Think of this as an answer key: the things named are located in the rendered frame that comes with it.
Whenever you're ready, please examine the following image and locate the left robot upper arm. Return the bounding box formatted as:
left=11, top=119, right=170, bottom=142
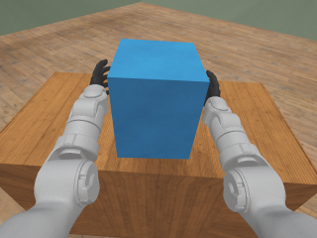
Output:
left=0, top=159, right=100, bottom=238

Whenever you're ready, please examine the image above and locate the right robot forearm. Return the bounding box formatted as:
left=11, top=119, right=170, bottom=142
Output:
left=202, top=96, right=286, bottom=200

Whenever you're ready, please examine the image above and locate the right robot hand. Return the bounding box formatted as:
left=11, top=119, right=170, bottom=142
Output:
left=203, top=70, right=221, bottom=106

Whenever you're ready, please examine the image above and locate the left robot hand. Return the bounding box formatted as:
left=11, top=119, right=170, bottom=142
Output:
left=89, top=59, right=111, bottom=95

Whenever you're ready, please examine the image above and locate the pedestal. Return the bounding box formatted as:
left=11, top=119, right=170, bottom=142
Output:
left=0, top=71, right=317, bottom=238

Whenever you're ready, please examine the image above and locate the carton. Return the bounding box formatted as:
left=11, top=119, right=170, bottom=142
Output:
left=107, top=39, right=210, bottom=160

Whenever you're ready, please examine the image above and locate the right robot upper arm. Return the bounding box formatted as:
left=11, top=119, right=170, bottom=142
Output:
left=223, top=166, right=317, bottom=238

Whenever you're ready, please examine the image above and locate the left robot forearm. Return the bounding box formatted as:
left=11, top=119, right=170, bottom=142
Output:
left=34, top=84, right=109, bottom=199

